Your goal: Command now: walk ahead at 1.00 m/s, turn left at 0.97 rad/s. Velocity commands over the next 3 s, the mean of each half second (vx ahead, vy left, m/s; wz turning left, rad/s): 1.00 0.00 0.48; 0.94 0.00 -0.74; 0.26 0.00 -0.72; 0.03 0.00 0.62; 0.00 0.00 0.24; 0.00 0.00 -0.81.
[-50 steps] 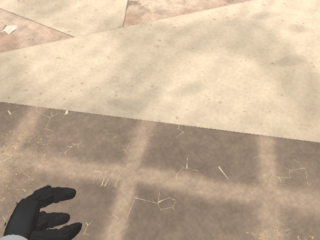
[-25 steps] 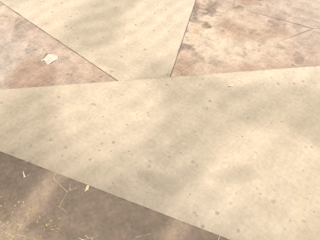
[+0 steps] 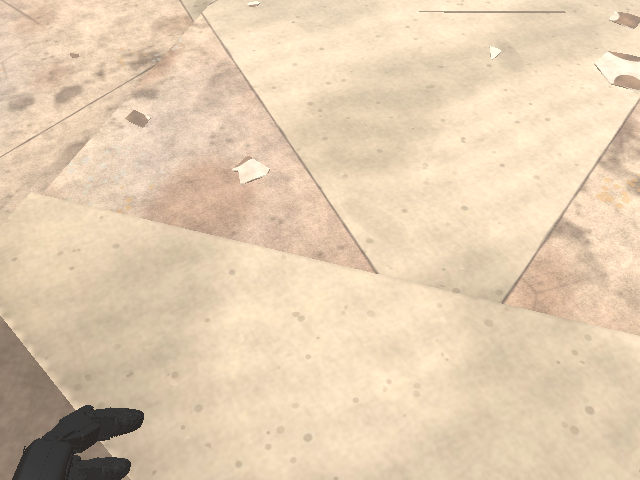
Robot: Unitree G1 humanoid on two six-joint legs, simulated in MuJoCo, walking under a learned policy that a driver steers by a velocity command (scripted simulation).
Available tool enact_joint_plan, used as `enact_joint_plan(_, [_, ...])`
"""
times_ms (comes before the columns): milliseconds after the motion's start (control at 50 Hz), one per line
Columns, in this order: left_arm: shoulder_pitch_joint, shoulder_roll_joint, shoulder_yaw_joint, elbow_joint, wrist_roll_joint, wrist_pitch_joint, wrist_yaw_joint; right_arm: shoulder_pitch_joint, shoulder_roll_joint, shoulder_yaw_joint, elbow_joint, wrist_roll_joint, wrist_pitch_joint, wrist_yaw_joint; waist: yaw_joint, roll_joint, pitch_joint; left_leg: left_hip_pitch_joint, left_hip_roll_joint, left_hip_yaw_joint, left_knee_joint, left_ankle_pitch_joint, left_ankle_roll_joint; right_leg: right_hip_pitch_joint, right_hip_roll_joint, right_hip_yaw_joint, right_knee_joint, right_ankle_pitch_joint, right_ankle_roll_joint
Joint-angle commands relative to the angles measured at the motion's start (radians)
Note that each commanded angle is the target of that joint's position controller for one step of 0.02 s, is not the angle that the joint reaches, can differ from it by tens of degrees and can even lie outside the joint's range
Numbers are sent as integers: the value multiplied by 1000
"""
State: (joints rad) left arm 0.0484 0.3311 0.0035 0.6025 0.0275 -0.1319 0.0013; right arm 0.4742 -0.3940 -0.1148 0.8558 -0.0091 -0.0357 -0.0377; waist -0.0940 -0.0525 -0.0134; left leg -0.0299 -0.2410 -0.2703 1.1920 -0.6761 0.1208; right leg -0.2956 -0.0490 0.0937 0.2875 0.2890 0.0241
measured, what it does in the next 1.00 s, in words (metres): goes down: left foot, then right foot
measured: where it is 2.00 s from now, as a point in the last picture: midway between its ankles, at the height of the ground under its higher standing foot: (302, 258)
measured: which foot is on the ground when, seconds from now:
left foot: up 0.00-0.40, down 0.42-0.80, up 0.82-1.00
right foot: down 0.00-0.42, up 0.44-0.78, down 0.80-1.00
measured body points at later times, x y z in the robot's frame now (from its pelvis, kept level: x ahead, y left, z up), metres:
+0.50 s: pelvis +0.41 -0.01 -0.06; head +0.42 -0.02 +0.39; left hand +0.23 +0.17 -0.19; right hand +0.64 -0.16 -0.16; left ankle +0.40 +0.05 -0.77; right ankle +0.23 -0.15 -0.63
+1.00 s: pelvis +0.88 -0.04 -0.04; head +0.91 -0.04 +0.41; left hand +0.94 +0.24 -0.17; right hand +1.07 -0.29 -0.11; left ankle +0.95 +0.13 -0.69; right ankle +0.87 -0.06 -0.77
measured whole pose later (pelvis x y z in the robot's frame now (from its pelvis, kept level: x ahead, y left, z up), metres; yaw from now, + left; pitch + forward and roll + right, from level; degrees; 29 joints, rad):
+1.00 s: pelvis +0.88 -0.04 -0.04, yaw -14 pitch +0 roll -1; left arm 0.39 0.30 0.07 0.85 0.01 -0.03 -0.02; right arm 0.03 -0.20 0.03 0.61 -0.05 -0.08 -0.01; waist 0.05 0.01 0.07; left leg -0.62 0.09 -0.10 1.17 -0.36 -0.04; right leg -0.22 0.22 0.06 0.49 -0.25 -0.17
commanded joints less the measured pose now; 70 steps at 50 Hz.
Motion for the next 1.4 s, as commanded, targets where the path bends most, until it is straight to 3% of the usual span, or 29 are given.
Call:
enact_joint_plan(20, [538, 119, 50, 131, 75, 20, -13, -45, 171, 68, -205, 51, -13, -29, 124, -398, -223, -907, 98, 115, 932, -200, -28, 923, -347, 190, 550, 814, 31])
enact_joint_plan(40, [528, 102, 60, 120, 67, 38, -10, 5, 168, 75, -190, 45, -20, -36, 124, -339, -387, -1032, 155, 192, 1029, -70, -18, 959, -414, 378, 402, 421, -65])
enact_joint_plan(80, [385, 27, 50, 108, 56, 30, 10, -238, 95, 75, -201, -35, 7, 0, 125, -2, -134, -1132, 220, 246, 1000, 217, -19, 525, -356, 501, 6, -698, -183])
enact_joint_plan(120, [416, 35, 36, 187, 26, -13, 9, -372, 120, 92, -286, -57, 41, 39, 78, 80, 61, -1150, 282, 196, 1033, 248, -22, 208, -414, 416, 51, -264, -170])
enact_joint_plan(240, [427, -59, -5, 304, -5, -24, -8, -556, 231, 155, -380, -16, 43, 58, 23, 29, 204, -997, 210, 280, 373, 556, -11, -140, -63, -124, -28, -279, 34])
enact_joint_plan(300, [538, -34, -11, 345, -54, -15, 13, -570, 244, 179, -336, 3, 3, 82, 84, 55, 103, -378, 189, 433, -193, 872, 3, -216, -67, -158, -153, 73, -44])
enact_joint_plan(340, [669, 34, 4, 404, -22, 25, 33, -596, 209, 175, -310, 7, -5, 74, 124, -35, 67, -392, 110, 499, -360, 626, 13, 186, -114, -128, -25, 728, -95])
enact_joint_plan(400, [603, 123, 44, 405, 3, 68, 40, -240, 38, 103, -206, -20, -33, 35, -90, -128, -60, -57, 178, 297, -662, 404, 83, 273, -184, -64, 589, 687, -125])
enact_joint_plan(440, [629, -127, 5, 307, -45, 40, 21, -47, -50, 61, -152, -71, -46, 30, -25, 213, -329, 576, 730, -409, -618, 679, 264, -397, 41, -45, 1317, -839, -125])
enact_joint_plan(460, [456, 21, 44, 257, -44, 40, 16, -6, 3, 53, -129, -39, -31, 28, -95, -19, -252, 488, 679, -439, -772, 394, 263, -586, 26, -6, 1297, -680, -142])
enact_joint_plan(500, [348, -19, 53, 231, -28, 60, 2, -123, 104, 66, -71, -20, -55, 30, 24, 3, 98, 113, 586, -173, -925, 400, 181, -590, -37, -25, 1177, -615, -136])
enact_joint_plan(560, [399, -118, 45, 255, -9, 125, -19, -189, 170, 80, -46, -2, -82, 23, 156, 60, 189, -164, 506, 137, -1028, 482, 68, -460, -80, -12, 1096, -616, -91])
enact_joint_plan(660, [185, -119, 28, 142, -10, 106, -58, -244, 102, 61, -39, 2, -118, 26, 187, 135, 191, -280, 338, 537, -1097, 866, -21, -295, -62, -167, 648, -250, -130])
enact_joint_plan(720, [184, -73, 40, 147, -7, 99, -79, -154, -6, 40, -31, 20, -127, 10, 178, 135, 82, -112, 390, 551, -983, 1426, -37, -79, 74, -293, 495, -128, -169])
enact_joint_plan(780, [546, 82, 99, 227, -14, 112, -62, -244, -113, 12, -81, -10, -61, -2, 395, 181, -149, -65, 451, 503, -372, 1715, -49, 318, 163, -255, 472, -386, -235])
enact_joint_plan(800, [631, 128, 123, 252, -19, 121, -44, -258, -87, 16, -74, -9, -50, 12, 433, 108, -161, -163, 375, 508, 4, 1278, -63, 452, 130, -169, 364, -390, -282])
enact_joint_plan(820, [523, 174, 134, 244, -33, 136, -31, -282, 82, 62, -110, -26, -60, 34, 324, -141, -50, -477, 200, 468, 414, 254, -89, 473, 43, 44, 383, -391, -311])
enact_joint_plan(840, [468, 296, 154, 189, 10, 139, -34, -153, 91, 80, -242, 0, -76, 37, 189, -254, -292, -792, 153, 258, 614, 130, -118, 750, -186, 634, 185, -551, -544])
enact_joint_plan(900, [392, 153, 125, 197, 0, 118, -5, -316, 21, 89, -247, -36, -107, 27, 142, 146, 27, -793, 298, 178, 276, 306, -112, 332, -151, 610, -28, -545, -408])
enact_joint_plan(1000, [288, 145, 106, 165, -31, 70, -12, -363, 38, 106, -292, -37, -25, 19, 54, 100, 82, -469, 299, 265, -215, 390, -181, -69, 52, 207, 13, 324, -326])
enact_joint_plan(1020, [233, 61, 91, 119, -97, 52, 5, -510, 45, 89, -346, 8, -76, 13, 86, 113, 75, -436, 233, 223, -385, 471, -187, -133, 102, 224, 40, 145, -283])
enact_joint_plan(1060, [249, 137, 118, 137, -85, 78, 31, -490, 76, 86, -340, -3, -99, 13, 101, 47, -54, -271, 121, 272, -600, 754, -176, -98, 163, 199, 122, 82, -188])
enact_joint_plan(1160, [281, 51, 119, 125, -72, 123, 64, -490, 50, 39, -362, 28, -101, 23, 106, -37, -65, -126, 133, 168, -890, 1080, -192, 29, 219, 292, 446, -326, -53])
enact_joint_plan(1200, [266, -42, 87, 81, -45, 141, 59, -191, 44, 29, -272, 9, -98, 22, 0, 28, -241, 267, 362, 42, -826, 1322, -139, -98, 251, 184, 899, -869, 0])
enact_joint_plan(1220, [346, -109, 59, 38, -17, 143, 49, -132, 15, 34, -275, -23, -94, 25, 30, 218, -335, 464, 537, -123, -605, 1935, -82, -320, 277, 140, 1171, -1208, 9])
enact_joint_plan(1240, [563, -53, 63, 20, -63, 139, 29, -132, -7, 34, -272, -58, -86, 42, 128, 376, -480, 548, 786, -417, -557, 1910, 132, -438, 230, 230, 1479, -1184, 47])
enact_joint_plan(1260, [544, 69, 76, 3, -73, 149, 14, -278, -69, 9, -295, -29, -67, 42, 152, 304, -496, 492, 832, -485, -650, 1364, 271, -519, 137, 153, 1614, -1012, 76])
enact_joint_plan(1320, [237, 156, 112, -36, -50, 207, 38, -439, 59, 67, -338, -27, -16, -6, 123, -5, -160, -148, 566, -167, -886, 673, 151, -405, 36, 32, 1434, -720, 73])
enact_joint_plan(1400, [203, -53, 38, -86, -19, 164, 54, -334, 17, 62, -212, -28, -20, 24, 133, 99, -133, -262, 418, 24, -886, 1117, 131, -274, 78, -24, 1144, -787, 38])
